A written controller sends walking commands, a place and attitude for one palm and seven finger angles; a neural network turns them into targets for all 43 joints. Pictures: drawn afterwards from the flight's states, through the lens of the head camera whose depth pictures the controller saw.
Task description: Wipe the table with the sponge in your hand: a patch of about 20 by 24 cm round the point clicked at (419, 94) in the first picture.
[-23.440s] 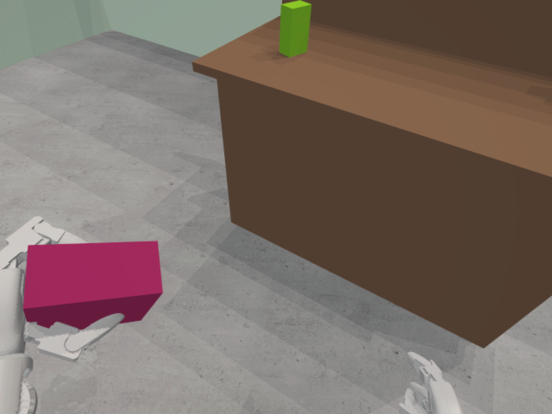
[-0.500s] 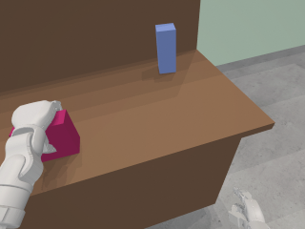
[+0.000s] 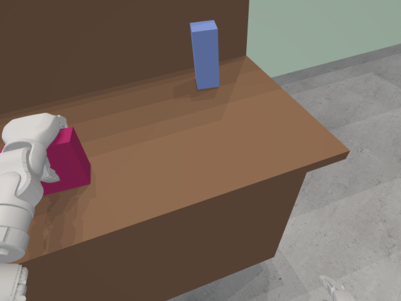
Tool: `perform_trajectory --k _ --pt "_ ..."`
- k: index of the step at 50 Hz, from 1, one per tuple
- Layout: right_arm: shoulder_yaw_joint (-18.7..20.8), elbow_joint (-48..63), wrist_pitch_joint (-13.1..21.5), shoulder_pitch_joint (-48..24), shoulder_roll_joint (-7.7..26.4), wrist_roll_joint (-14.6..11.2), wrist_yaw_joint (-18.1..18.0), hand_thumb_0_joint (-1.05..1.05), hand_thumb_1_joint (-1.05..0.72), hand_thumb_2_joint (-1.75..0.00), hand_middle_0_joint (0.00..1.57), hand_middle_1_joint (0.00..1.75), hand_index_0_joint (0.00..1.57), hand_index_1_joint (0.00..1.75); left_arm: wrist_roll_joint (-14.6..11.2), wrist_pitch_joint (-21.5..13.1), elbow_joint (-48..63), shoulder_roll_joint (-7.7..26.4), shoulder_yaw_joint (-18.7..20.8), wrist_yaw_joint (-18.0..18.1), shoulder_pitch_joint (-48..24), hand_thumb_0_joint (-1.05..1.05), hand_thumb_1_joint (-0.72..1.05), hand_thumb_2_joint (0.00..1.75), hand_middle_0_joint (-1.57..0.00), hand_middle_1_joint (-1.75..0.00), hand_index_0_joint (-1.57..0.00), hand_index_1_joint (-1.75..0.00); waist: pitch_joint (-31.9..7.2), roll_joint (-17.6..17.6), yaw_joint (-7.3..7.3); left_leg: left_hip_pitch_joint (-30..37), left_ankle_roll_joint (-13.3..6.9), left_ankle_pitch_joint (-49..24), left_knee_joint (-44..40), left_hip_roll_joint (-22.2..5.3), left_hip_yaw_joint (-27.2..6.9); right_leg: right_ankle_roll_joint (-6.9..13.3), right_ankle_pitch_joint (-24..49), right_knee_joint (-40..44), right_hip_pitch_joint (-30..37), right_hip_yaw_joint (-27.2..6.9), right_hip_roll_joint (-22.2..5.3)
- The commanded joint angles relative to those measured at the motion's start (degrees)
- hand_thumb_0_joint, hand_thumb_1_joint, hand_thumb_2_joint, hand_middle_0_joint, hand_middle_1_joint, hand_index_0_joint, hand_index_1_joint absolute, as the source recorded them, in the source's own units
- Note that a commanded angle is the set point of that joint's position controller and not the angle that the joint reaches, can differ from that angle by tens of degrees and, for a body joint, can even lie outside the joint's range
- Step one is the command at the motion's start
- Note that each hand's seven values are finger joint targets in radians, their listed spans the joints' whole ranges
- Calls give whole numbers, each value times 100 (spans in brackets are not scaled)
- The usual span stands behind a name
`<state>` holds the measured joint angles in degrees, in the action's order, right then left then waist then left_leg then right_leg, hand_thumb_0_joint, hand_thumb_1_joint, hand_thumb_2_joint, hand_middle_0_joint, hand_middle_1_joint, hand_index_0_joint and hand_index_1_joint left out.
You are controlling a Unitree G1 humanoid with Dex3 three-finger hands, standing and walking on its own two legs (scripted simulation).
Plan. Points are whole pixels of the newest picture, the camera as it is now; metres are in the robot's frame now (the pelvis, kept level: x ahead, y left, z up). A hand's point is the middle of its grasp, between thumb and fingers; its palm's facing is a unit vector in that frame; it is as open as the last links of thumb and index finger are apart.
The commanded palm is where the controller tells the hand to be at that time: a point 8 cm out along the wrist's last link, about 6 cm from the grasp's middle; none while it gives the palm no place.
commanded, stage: wipe forward along the first lane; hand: left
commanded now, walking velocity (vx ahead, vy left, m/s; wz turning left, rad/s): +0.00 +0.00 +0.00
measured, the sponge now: (54, 169) +0.34 +0.35 +0.10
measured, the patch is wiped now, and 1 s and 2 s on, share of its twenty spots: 0.35 0.65 0.70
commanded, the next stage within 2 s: slide across to the middle lane in 0.80 s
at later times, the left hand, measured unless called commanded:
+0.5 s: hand (47, 134) +0.40 +0.38 +0.14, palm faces -0.13 +0.01 -0.99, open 10.2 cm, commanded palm +0.39 +0.37 +0.18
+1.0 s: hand (47, 125) +0.43 +0.40 +0.14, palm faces -0.14 +0.03 -0.99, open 10.2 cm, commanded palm +0.42 +0.37 +0.19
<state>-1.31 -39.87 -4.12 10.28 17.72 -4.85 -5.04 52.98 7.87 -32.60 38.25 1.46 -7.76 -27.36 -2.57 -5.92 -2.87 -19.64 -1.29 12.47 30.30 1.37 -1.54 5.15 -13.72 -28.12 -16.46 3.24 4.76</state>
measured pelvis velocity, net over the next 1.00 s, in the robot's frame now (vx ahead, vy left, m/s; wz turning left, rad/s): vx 0.02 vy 0.04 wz -0.01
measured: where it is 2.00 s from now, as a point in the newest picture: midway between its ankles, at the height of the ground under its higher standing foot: outside the picture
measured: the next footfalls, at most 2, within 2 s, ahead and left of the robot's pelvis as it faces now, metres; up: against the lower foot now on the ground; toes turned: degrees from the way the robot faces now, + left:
none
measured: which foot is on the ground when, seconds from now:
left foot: down 0.00-1.00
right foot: down 0.00-1.00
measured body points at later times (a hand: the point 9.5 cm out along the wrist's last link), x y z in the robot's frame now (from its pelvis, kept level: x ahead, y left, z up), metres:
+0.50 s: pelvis +0.01 +0.02 +0.00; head +0.03 -0.01 +0.45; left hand +0.40 +0.37 +0.20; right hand +0.10 -0.26 -0.13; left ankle +0.04 +0.11 -0.73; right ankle +0.01 -0.06 -0.73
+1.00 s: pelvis +0.02 +0.04 +0.00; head +0.06 +0.03 +0.45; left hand +0.43 +0.39 +0.19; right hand +0.12 -0.23 -0.12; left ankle +0.04 +0.11 -0.73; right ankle +0.01 -0.06 -0.73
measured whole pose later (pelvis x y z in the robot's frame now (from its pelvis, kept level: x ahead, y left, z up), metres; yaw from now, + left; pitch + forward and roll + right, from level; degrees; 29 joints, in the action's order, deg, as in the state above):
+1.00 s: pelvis +0.02 +0.04 +0.00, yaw +0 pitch +8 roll -2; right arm -0.4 -40.0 -5.8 14.8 17.1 -4.7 -4.1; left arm 58.4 2.1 -51.8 41.3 -0.2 -5.6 -44.7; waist -4.2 -3.6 -0.5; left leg -23.9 -4.3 12.6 28.7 3.3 -0.4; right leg 2.1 -13.0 -25.1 -20.0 1.9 2.9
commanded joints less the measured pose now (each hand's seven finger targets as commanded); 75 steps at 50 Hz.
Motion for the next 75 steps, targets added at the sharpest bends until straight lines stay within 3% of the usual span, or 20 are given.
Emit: perform_trajectory --k 1,3,5,9,16,18,22,27,30,42,44,45,53,55,61,65,68,70,73,75 --pt "284 772 204 -471 731 -20 -52 0 -90 -90 20 30 20 30 282 -49 7 1626 441 280 -1665 0 10 130 -120 -160 -120 -160 -767 776 171 -69 -232 62 -172 149 -107 -188 186 775 281 -1034 -539" --pt "276 741 199 -457 756 -30 -77 0 -90 -90 20 30 20 30 290 -107 -148 1982 644 306 -1992 0 10 130 -120 -160 -120 -160 -744 741 194 -207 -223 99 -133 140 -125 -170 91 780 288 -1184 -565" --pt "285 694 185 -327 754 -45 -86 0 -90 -90 20 30 20 30 331 -137 -434 1832 417 297 -2269 0 10 130 -120 -160 -120 -160 -673 796 283 -275 -232 230 -124 134 -95 -207 -98 815 196 -1120 -579" --pt "332 670 152 -131 779 -16 -76 0 -90 -90 20 30 20 30 501 -260 -739 2061 524 296 -2427 0 10 130 -120 -160 -120 -160 -1079 612 247 -295 -241 30 -70 117 -105 -154 249 677 405 -1151 -592" --pt "361 659 31 24 843 -32 -42 0 -90 -90 20 30 20 30 543 -408 -1150 2301 669 309 -2502 0 10 130 -120 -160 -120 -160 -982 725 292 -426 -264 61 -76 89 -79 -161 414 660 313 -1117 -554" --pt "364 670 32 47 844 -38 -41 0 -90 -90 20 30 20 30 565 -481 -1114 2424 747 328 -2714 0 10 130 -120 -160 -120 -160 -1085 553 284 -365 -262 -19 -139 83 -109 -123 457 620 276 -1052 -525" --pt "378 674 -13 123 827 -46 -5 0 -90 -90 20 30 20 30 634 -496 -1163 2006 406 372 -2739 0 10 130 -120 -160 -120 -160 -1111 534 330 -155 -283 -81 -199 55 -107 -127 425 632 52 -845 -458" --pt "386 604 -21 221 860 -52 -11 0 -90 -90 20 30 20 30 583 -498 -1309 2090 484 449 -2889 0 10 130 -120 -160 -120 -160 -1213 717 350 -75 -298 -195 -256 36 -118 -142 526 650 70 -765 -428" --pt "396 594 -23 259 853 -43 7 0 -90 -90 20 30 20 30 586 -513 -1333 2015 474 484 -2816 0 10 130 -120 -160 -120 -160 -1300 625 317 118 -296 -432 -290 13 -143 -125 682 619 33 -657 -389" --pt "355 512 18 418 847 -23 3 0 -90 -90 20 30 20 30 756 -470 -1562 1768 39 437 -3681 0 10 130 -120 -160 -120 -160 -1212 540 498 470 -262 -468 -447 -32 -290 -104 380 715 -433 -469 -306" --pt "373 508 24 456 853 10 7 0 -90 -90 20 30 20 30 767 -519 -1537 1849 151 433 -3589 0 10 130 -120 -160 -120 -160 -1425 444 428 615 -252 -740 -431 -43 -319 -68 554 673 -347 -444 -290" --pt "385 554 22 445 817 8 22 0 -90 -90 20 30 20 30 728 -519 -1486 1602 5 425 -3434 0 10 130 -120 -160 -120 -160 -1427 392 412 674 -239 -814 -409 -44 -307 -72 596 672 -344 -441 -305" --pt "399 562 149 179 724 -31 31 0 -90 -90 20 30 20 30 290 -546 -355 1195 -118 561 -3979 0 10 130 -120 -160 -120 -160 -1662 290 431 1257 -162 -1143 -516 -115 -515 -45 757 722 -320 -421 -334" --pt "399 495 194 169 712 -42 45 0 -90 -90 20 30 20 30 229 -414 -283 912 -382 591 -4118 0 10 130 -120 -160 -120 -160 -1582 247 484 1369 -136 -1084 -519 -111 -536 -66 709 730 -374 -414 -340" --pt "356 501 292 -60 683 -30 98 0 -90 -90 20 30 20 30 174 42 138 770 -476 603 -4152 0 10 130 -120 -160 -120 -160 -1752 193 406 1614 -10 -1532 -513 -95 -593 -28 965 694 -149 -352 -344" --pt "310 616 320 -248 658 16 164 0 -90 -90 20 30 20 30 207 325 743 933 -329 582 -4165 0 10 130 -120 -160 -120 -160 -2142 3 269 1843 107 -2315 -434 -81 -616 5 1389 595 164 -303 -345" --pt "268 691 295 -390 653 53 212 0 -90 -90 20 30 20 30 251 557 945 1025 -110 617 -3914 0 10 130 -120 -160 -120 -160 -2147 119 150 1829 173 -2920 -421 -98 -629 10 1660 557 284 -244 -324" --pt "244 686 255 -448 612 59 249 0 -90 -90 20 30 20 30 306 743 864 616 -437 639 -3973 0 10 130 -120 -160 -120 -160 -2065 237 205 1838 194 -2893 -418 -125 -601 -29 1580 535 172 -207 -319" --pt "230 760 243 -603 599 103 276 0 -90 -90 20 30 20 30 333 959 1023 768 -206 728 -3779 0 10 130 -120 -160 -120 -160 -2321 219 72 1854 217 -3184 -393 -108 -551 -5 1798 489 423 -234 -330" --pt "195 714 191 -641 596 105 269 0 -90 -90 20 30 20 30 403 1134 865 787 -256 729 -3843 0 10 130 -120 -160 -120 -160 -2261 313 118 1718 179 -2906 -419 -73 -441 -28 1841 518 499 -236 -336"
